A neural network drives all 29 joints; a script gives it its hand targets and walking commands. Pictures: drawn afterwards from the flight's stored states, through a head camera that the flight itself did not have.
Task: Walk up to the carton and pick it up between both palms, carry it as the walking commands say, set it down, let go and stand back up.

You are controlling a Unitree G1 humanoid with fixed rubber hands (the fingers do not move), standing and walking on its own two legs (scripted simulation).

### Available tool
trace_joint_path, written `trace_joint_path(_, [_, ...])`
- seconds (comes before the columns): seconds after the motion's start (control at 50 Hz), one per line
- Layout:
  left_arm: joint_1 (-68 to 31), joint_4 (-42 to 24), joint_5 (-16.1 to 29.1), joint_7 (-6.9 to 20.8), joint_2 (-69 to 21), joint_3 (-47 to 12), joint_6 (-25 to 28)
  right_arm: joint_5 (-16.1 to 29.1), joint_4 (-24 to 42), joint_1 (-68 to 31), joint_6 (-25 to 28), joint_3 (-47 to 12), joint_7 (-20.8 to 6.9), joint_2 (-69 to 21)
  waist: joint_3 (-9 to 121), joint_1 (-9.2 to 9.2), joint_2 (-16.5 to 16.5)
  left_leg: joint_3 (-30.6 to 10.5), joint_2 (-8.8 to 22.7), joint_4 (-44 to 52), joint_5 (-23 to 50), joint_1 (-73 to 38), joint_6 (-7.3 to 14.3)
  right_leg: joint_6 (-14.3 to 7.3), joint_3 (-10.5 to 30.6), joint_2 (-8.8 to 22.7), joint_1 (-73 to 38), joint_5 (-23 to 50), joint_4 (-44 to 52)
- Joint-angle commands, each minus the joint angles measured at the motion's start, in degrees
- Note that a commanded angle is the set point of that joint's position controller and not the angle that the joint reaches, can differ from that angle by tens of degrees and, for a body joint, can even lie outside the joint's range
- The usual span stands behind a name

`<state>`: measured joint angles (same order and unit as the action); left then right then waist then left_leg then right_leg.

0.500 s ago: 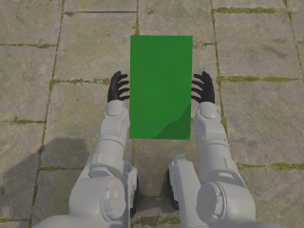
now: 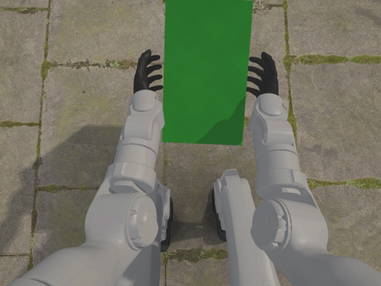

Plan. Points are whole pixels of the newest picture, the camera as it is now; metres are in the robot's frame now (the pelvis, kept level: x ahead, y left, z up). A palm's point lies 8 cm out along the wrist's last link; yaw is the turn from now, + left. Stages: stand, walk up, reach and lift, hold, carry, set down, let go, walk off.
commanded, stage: set down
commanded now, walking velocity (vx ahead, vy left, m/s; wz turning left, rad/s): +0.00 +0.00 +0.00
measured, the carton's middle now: (202, 80) +0.52 -0.06 -0.17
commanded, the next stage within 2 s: none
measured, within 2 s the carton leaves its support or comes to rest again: neither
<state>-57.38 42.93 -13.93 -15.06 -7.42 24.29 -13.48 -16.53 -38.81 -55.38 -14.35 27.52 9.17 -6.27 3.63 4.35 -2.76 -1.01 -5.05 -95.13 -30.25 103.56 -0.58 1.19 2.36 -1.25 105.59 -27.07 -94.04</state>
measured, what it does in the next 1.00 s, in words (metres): lowers itself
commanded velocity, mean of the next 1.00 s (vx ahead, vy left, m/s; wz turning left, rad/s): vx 0.00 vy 0.00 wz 0.00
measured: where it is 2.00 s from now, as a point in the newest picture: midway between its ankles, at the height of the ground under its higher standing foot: (193, 227)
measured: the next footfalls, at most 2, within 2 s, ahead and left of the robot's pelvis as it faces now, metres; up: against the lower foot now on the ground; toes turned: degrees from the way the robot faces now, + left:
none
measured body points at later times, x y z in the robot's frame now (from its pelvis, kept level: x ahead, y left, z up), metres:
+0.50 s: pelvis -0.01 -0.01 -0.06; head +0.30 -0.04 +0.26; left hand +0.52 +0.06 -0.17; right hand +0.49 -0.19 -0.18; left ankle +0.09 +0.11 -0.50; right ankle +0.11 -0.12 -0.50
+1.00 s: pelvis -0.01 -0.01 -0.11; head +0.34 -0.04 +0.16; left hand +0.54 +0.05 -0.26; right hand +0.51 -0.20 -0.27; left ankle +0.09 +0.11 -0.50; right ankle +0.11 -0.12 -0.50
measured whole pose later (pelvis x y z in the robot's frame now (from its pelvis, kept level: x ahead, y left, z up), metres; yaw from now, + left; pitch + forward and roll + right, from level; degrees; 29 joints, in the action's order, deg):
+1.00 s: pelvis -0.01 -0.01 -0.11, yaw +1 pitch +42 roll +2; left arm -76.0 46.9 -8.3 -13.6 1.4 21.0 -15.0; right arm -12.0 -42.2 -73.6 -17.1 24.4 6.4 3.4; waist -10.9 5.1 -2.8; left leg -0.1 -6.1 -116.4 -33.9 124.3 -2.1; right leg 1.0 2.5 -2.0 127.1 -30.1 -115.7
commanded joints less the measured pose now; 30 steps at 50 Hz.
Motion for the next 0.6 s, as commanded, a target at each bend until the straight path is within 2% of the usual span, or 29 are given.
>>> trace_joint_path(0.0, [-37.89, 1.18, 5.81, 15.69, -53.44, -27.54, 2.09, 5.98, -4.02, -34.86, 0.8, -29.17, -16.1, -52.21, 57.78, 2.09, 0.28, 2.06, -8.37, 8.34, 10.33, -23.21, -1.6, 0.48, -4.15, -8.45, -34.0, 15.07, 6.14])
trace_joint_path(0.58, [-49.23, 0.77, 8.94, 17.84, -49.7, -27.88, 0.52, 9.09, -2.68, -46.67, -0.86, -30.25, -17.85, -48.43, 60.15, 2.65, 1.42, 4.75, -8.34, -5.3, 10.12, -10.53, -1.17, 0.87, -4.34, -7.29, -26.66, 17.57, -5.75])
